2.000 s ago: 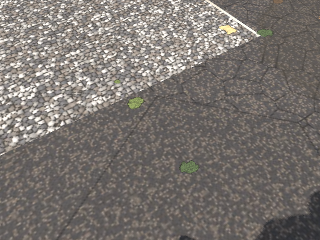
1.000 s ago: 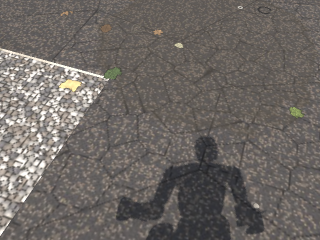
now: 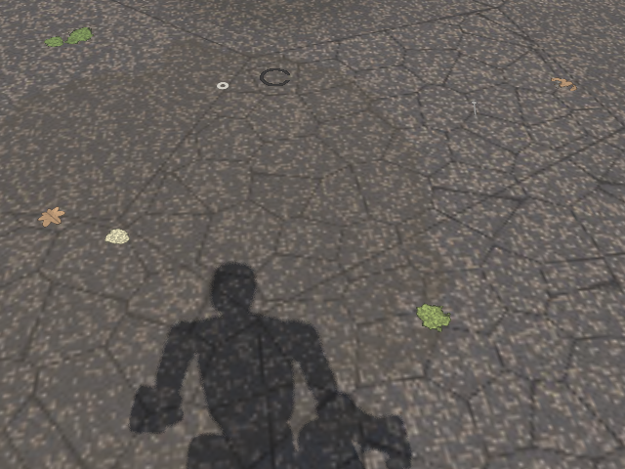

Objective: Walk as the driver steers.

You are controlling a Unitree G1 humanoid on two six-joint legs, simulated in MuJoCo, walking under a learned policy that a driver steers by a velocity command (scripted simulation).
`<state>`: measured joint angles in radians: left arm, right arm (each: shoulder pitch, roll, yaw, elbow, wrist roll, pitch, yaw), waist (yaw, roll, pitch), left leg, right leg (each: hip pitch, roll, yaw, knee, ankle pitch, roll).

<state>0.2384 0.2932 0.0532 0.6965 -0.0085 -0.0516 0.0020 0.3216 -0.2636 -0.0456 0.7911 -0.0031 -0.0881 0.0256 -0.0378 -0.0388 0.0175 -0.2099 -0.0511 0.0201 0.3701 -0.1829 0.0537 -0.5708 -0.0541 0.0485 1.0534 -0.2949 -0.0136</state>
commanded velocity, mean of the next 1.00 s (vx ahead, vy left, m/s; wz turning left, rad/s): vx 0.50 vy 0.00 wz -0.03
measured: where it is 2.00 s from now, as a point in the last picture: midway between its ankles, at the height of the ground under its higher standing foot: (316, 251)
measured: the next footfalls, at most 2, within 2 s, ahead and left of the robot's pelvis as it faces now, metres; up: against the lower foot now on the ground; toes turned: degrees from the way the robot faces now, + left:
right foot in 0.28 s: +0.32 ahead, -0.15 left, +0.00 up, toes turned -1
left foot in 0.80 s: +0.62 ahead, +0.08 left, +0.00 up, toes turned +2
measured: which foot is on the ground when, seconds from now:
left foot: down 0.00-0.30, up 0.32-0.78, down 0.80-1.00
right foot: up 0.00-0.26, down 0.28-0.82, up 0.84-1.00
